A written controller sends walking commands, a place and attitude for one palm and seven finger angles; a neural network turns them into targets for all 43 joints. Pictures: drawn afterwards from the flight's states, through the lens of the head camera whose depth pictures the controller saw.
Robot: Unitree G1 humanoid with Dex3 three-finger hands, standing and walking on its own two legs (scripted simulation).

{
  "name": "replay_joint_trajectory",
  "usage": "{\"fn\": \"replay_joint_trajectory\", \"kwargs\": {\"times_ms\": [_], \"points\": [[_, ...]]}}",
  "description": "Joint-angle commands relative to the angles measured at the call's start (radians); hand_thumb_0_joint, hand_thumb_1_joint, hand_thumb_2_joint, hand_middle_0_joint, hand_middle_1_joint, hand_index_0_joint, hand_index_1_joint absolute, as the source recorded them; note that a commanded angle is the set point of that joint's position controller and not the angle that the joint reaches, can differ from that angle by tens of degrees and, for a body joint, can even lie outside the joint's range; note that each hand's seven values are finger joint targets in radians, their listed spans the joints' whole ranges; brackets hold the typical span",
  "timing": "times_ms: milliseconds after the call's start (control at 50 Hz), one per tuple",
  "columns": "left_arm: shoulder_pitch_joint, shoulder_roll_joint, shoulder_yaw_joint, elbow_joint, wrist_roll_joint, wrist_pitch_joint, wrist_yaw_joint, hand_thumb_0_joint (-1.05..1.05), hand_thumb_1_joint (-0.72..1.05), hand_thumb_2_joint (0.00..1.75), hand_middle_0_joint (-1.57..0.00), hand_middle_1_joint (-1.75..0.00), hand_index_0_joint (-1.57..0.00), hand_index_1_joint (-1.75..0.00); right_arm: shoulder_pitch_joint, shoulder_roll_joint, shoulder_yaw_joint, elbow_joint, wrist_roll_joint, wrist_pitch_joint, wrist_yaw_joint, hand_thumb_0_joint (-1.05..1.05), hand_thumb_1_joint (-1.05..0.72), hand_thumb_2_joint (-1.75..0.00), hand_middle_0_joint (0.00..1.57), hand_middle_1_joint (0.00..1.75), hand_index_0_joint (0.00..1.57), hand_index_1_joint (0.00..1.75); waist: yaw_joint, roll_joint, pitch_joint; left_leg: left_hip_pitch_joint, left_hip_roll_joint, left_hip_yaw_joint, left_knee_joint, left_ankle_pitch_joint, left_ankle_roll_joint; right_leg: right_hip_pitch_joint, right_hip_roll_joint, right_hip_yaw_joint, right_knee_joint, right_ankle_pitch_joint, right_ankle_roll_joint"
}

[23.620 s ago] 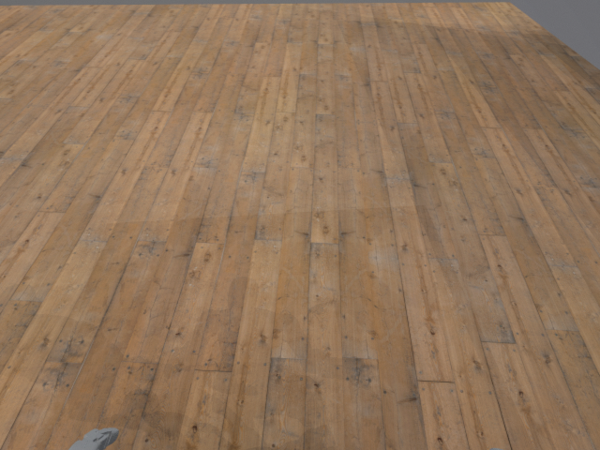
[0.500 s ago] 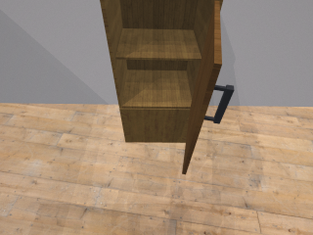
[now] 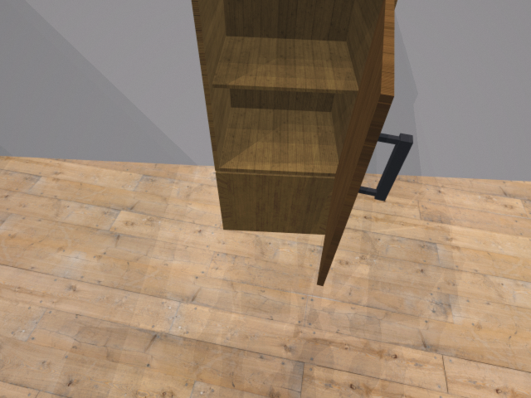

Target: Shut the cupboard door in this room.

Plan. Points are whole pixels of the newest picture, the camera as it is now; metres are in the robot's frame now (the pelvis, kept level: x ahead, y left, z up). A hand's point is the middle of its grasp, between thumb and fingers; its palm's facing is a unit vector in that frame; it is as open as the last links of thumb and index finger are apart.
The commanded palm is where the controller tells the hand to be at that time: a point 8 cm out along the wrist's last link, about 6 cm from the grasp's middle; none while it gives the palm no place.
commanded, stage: turn or walk to find it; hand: left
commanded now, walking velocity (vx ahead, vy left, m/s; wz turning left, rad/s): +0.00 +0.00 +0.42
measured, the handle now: (380, 167) +0.49 -0.17 +0.07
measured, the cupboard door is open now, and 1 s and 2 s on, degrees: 78 78 78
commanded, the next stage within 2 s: stand and wait in 0.10 s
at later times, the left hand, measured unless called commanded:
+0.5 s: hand out of the picture +0.02 +0.18 -0.17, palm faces +0.12 -0.96 -0.24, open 7.4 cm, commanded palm none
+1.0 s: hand out of the picture -0.08 +0.21 -0.17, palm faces +0.29 -0.93 -0.24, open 7.4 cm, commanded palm none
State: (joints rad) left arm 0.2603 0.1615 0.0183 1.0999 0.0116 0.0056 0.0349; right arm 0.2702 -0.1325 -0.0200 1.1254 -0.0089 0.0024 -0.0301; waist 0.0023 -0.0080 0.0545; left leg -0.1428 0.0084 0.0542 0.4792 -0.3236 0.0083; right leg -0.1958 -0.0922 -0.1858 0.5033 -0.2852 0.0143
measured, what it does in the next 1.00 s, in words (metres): steps on the spot: right foot, then left foot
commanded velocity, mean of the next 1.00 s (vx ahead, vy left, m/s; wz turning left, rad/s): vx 0.00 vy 0.00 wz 0.16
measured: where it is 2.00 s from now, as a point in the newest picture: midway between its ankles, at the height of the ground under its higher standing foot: outside the picture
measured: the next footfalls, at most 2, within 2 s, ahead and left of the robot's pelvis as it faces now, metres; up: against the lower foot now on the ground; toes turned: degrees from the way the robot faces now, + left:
right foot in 0.48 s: +0.03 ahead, -0.13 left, +0.00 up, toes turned +2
left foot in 0.82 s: -0.03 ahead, +0.13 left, +0.00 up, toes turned +18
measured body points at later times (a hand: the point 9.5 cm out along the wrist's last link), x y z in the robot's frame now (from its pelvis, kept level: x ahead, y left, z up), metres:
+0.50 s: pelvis -0.01 -0.02 +0.00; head +0.01 -0.02 +0.45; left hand +0.02 +0.23 -0.15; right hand +0.04 -0.24 -0.17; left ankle -0.04 +0.11 -0.74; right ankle -0.01 -0.13 -0.74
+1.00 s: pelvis -0.03 +0.01 +0.00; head +0.00 +0.03 +0.45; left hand -0.09 +0.26 -0.16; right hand +0.11 -0.19 -0.15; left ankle -0.07 +0.11 -0.74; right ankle -0.02 -0.13 -0.71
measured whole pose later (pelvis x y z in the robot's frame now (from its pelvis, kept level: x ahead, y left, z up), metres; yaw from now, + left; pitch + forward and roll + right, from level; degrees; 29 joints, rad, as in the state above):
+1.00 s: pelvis -0.03 +0.01 +0.00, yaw +15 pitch +0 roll +1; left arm 0.25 0.24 0.03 1.07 0.02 0.03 0.02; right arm 0.14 -0.16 -0.03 1.04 -0.02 0.00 -0.02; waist 0.03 -0.03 0.07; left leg -0.19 0.00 0.05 0.46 -0.26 0.01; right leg -0.32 -0.08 -0.06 0.80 -0.48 0.05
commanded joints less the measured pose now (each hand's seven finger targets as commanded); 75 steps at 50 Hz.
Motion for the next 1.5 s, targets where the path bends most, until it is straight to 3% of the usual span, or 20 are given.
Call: {"fn": "replay_joint_trajectory", "kwargs": {"times_ms": [0,100,140,180,220,320,400,440,500,600,740,760,780,800,880,960,1020,1100,1260,1480], "points": [[0.053,0.139,0.044,-0.065,0.005,0.0,0.009,0.0,0.9,0.9,-0.2,-0.3,-0.2,-0.3,0.029,-0.121,-0.035,-0.075,-0.003,0.002,0.004,0.0,-0.9,-0.9,0.2,0.3,0.2,0.3,0.01,-0.023,0.007,-0.186,0.093,-0.09,0.003,0.245,0.018,0.045,-0.132,0.097,-0.03,0.164,-0.04],[0.011,0.195,0.066,-0.119,0.009,0.004,0.01,0.0,0.9,0.9,-0.2,-0.3,-0.2,-0.3,0.021,-0.103,-0.047,-0.123,-0.005,0.014,0.013,0.0,-0.9,-0.9,0.2,0.3,0.2,0.3,0.004,-0.132,-0.038,-0.193,0.052,-0.016,0.205,0.081,-0.01,-0.005,-0.279,0.157,-0.096,0.13,-0.124],[-0.031,0.191,0.064,-0.133,0.011,0.007,0.008,0.0,0.9,0.9,-0.2,-0.3,-0.2,-0.3,0.031,-0.1,-0.047,-0.123,-0.007,0.015,0.018,0.0,-0.9,-0.9,0.2,0.3,0.2,0.3,-0.014,-0.079,-0.025,-0.121,0.073,-0.024,0.128,0.067,-0.009,-0.1,-0.258,0.109,-0.063,0.071,-0.105],[-0.066,0.12,0.048,-0.151,0.002,0.016,0.0,0.0,0.9,0.9,-0.2,-0.3,-0.2,-0.3,0.066,-0.162,-0.05,-0.122,-0.016,-0.002,0.016,0.0,-0.9,-0.9,0.2,0.3,0.2,0.3,-0.039,0.237,-0.006,-0.119,0.206,-0.333,-0.135,0.244,0.068,-0.156,-0.038,0.0,0.189,-0.046,0.014],[-0.091,0.104,0.035,-0.153,0.005,0.017,0.004,0.0,0.9,0.9,-0.2,-0.3,-0.2,-0.3,0.068,-0.194,-0.054,-0.106,-0.013,-0.017,-0.008,0.0,-0.9,-0.9,0.2,0.3,0.2,0.3,-0.038,0.247,-0.007,-0.033,0.296,-0.452,-0.208,0.464,0.17,-0.253,0.005,0.128,0.416,-0.273,0.016],[-0.06,0.079,0.017,-0.108,-0.001,0.007,-0.007,0.0,0.9,0.9,-0.2,-0.3,-0.2,-0.3,0.012,-0.179,-0.046,-0.093,-0.012,-0.022,-0.015,0.0,-0.9,-0.9,0.2,0.3,0.2,0.3,-0.008,0.131,-0.071,0.079,0.237,-0.281,-0.135,0.625,0.181,-0.21,0.015,0.157,0.315,-0.22,0.026],[0.024,0.087,0.011,-0.065,-0.002,-0.01,-0.004,0.0,0.9,0.9,-0.2,-0.3,-0.2,-0.3,-0.007,-0.176,-0.047,-0.07,-0.002,-0.018,-0.008,0.0,-0.9,-0.9,0.2,0.3,0.2,0.3,0.019,0.104,-0.084,0.035,0.159,-0.214,-0.069,0.549,0.095,0.003,0.035,0.116,-0.079,0.048,0.03],[0.028,0.163,0.024,-0.06,0.003,-0.021,0.007,0.0,0.9,0.9,-0.2,-0.3,-0.2,-0.3,0.001,-0.123,-0.04,-0.08,0.01,-0.016,0.004,0.0,-0.9,-0.9,0.2,0.3,0.2,0.3,0.007,-0.05,-0.062,-0.154,0.069,-0.136,0.012,0.27,0.009,0.148,-0.119,0.261,-0.14,0.255,-0.018],[0.023,0.228,0.05,-0.085,0.005,-0.019,0.005,0.0,0.9,0.9,-0.2,-0.3,-0.2,-0.3,-0.076,-0.124,-0.048,-0.118,-0.003,0.02,0.007,0.0,-0.9,-0.9,0.2,0.3,0.2,0.3,0.038,-0.252,0.036,-0.226,0.008,-0.065,0.262,-0.176,-0.031,-0.015,-0.307,0.4,-0.237,0.251,-0.178],[-0.007,0.213,0.062,-0.121,0.018,-0.018,0.005,0.0,0.9,0.9,-0.2,-0.3,-0.2,-0.3,-0.077,-0.102,-0.054,-0.124,0.005,0.026,0.023,0.0,-0.9,-0.9,0.2,0.3,0.2,0.3,0.018,-0.134,-0.006,-0.269,0.022,-0.037,0.457,-0.187,-0.045,0.049,-0.258,0.217,-0.141,0.525,-0.181],[0.006,0.236,0.07,-0.119,0.011,-0.009,0.002,0.0,0.9,0.9,-0.2,-0.3,-0.2,-0.3,-0.053,-0.112,-0.045,-0.14,0.002,0.009,0.029,0.0,-0.9,-0.9,0.2,0.3,0.2,0.3,-0.001,-0.157,-0.094,-0.044,0.005,0.031,0.009,0.076,-0.047,0.028,-0.207,0.142,-0.017,0.424,-0.094],[0.004,0.206,0.063,-0.117,0.003,-0.005,0.0,0.0,0.9,0.9,-0.2,-0.3,-0.2,-0.3,-0.02,-0.145,-0.05,-0.133,0.0,-0.001,0.029,0.0,-0.9,-0.9,0.2,0.3,0.2,0.3,-0.018,-0.053,-0.116,0.068,0.053,-0.026,-0.099,0.195,-0.032,-0.045,-0.163,0.106,0.066,0.302,-0.047],[0.028,0.152,0.053,-0.138,-0.002,0.003,-0.004,0.0,0.9,0.9,-0.2,-0.3,-0.2,-0.3,0.003,-0.231,-0.066,-0.137,-0.011,-0.008,0.024,0.0,-0.9,-0.9,0.2,0.3,0.2,0.3,-0.021,0.181,-0.129,0.14,0.247,-0.271,-0.131,0.39,0.048,-0.192,-0.052,0.041,0.197,0.009,0.019],[0.006,0.118,0.038,-0.152,-0.001,0.005,-0.005,0.0,0.9,0.9,-0.2,-0.3,-0.2,-0.3,0.009,-0.279,-0.072,-0.138,-0.009,-0.002,0.022,0.0,-0.9,-0.9,0.2,0.3,0.2,0.3,-0.032,0.271,-0.108,0.078,0.368,-0.371,-0.187,0.472,0.148,-0.224,-0.005,0.071,0.321,-0.308,0.035],[-0.008,0.11,0.029,-0.091,0.006,0.016,-0.014,0.0,0.9,0.9,-0.2,-0.3,-0.2,-0.3,-0.105,-0.203,-0.047,-0.132,-0.012,-0.009,0.0,0.0,-0.9,-0.9,0.2,0.3,0.2,0.3,0.005,0.186,-0.023,-0.016,0.264,-0.243,-0.198,0.378,0.159,-0.23,-0.009,0.166,0.425,-0.215,0.023],[0.013,0.095,0.009,-0.068,0.001,0.002,-0.015,0.0,0.9,0.9,-0.2,-0.3,-0.2,-0.3,-0.079,-0.207,-0.047,-0.105,-0.007,-0.015,-0.002,0.0,-0.9,-0.9,0.2,0.3,0.2,0.3,-0.005,0.142,-0.07,0.073,0.228,-0.164,-0.138,0.572,0.139,-0.149,0.012,0.129,0.193,-0.167,0.033],[0.092,0.102,0.005,-0.028,0.003,-0.01,-0.008,0.0,0.9,0.9,-0.2,-0.3,-0.2,-0.3,-0.086,-0.189,-0.044,-0.087,0.003,-0.015,0.0,0.0,-0.9,-0.9,0.2,0.3,0.2,0.3,0.027,0.102,-0.082,0.025,0.18,-0.128,-0.079,0.457,0.081,0.006,0.015,0.113,-0.077,0.068,0.033],[0.027,0.19,0.014,-0.03,0.005,-0.031,-0.005,0.0,0.9,0.9,-0.2,-0.3,-0.2,-0.3,-0.058,-0.108,-0.03,-0.077,0.003,0.0,0.009,0.0,-0.9,-0.9,0.2,0.3,0.2,0.3,-0.015,-0.212,0.006,-0.042,0.039,-0.032,-0.026,0.064,-0.029,-0.053,-0.149,0.314,-0.204,0.184,-0.068],[0.043,0.139,0.006,-0.017,-0.005,-0.033,0.0,0.0,0.9,0.9,-0.2,-0.3,-0.2,-0.3,-0.008,-0.129,-0.014,-0.019,0.002,-0.027,0.001,0.0,-0.9,-0.9,0.2,0.3,0.2,0.3,0.003,0.016,-0.047,0.023,0.105,-0.068,-0.106,0.316,-0.013,0.045,-0.057,0.198,-0.14,0.296,-0.033],[0.021,0.142,0.026,-0.024,-0.004,-0.01,-0.005,0.0,0.9,0.9,-0.2,-0.3,-0.2,-0.3,0.037,-0.118,-0.025,-0.002,0.001,-0.012,-0.014,0.0,-0.9,-0.9,0.2,0.3,0.2,0.3,-0.001,0.013,-0.003,0.003,0.121,-0.02,-0.069,0.245,-0.021,0.01,-0.046,0.239,-0.116,0.323,-0.052]]}}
